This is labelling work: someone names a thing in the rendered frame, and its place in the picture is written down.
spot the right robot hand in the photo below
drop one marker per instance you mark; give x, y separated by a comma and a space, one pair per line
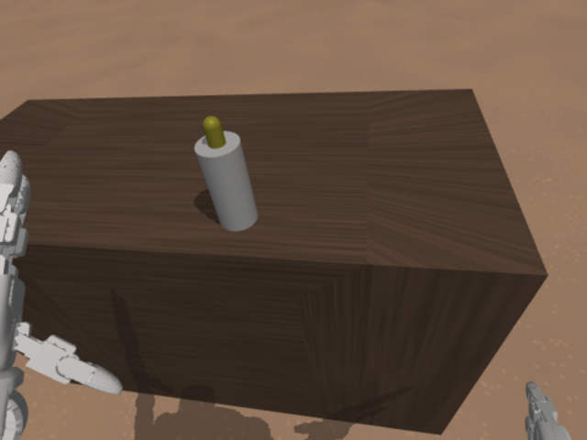
541, 423

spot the left robot hand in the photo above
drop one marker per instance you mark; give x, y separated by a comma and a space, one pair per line
55, 356

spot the bottle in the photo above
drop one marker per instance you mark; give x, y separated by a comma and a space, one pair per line
223, 164

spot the left robot arm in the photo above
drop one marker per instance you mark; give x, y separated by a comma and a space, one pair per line
13, 407

